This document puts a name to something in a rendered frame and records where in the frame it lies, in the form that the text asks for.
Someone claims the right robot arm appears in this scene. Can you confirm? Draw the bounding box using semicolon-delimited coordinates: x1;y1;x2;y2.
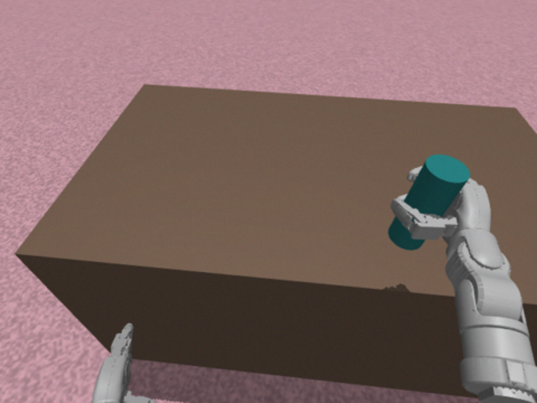
446;228;537;403

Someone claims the can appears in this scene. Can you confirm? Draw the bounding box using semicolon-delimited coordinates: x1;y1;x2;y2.
388;154;470;250

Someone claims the right robot hand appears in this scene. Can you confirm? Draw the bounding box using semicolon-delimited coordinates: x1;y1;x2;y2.
391;166;491;245

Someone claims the left robot hand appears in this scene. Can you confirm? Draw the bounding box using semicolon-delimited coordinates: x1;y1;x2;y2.
91;323;156;403

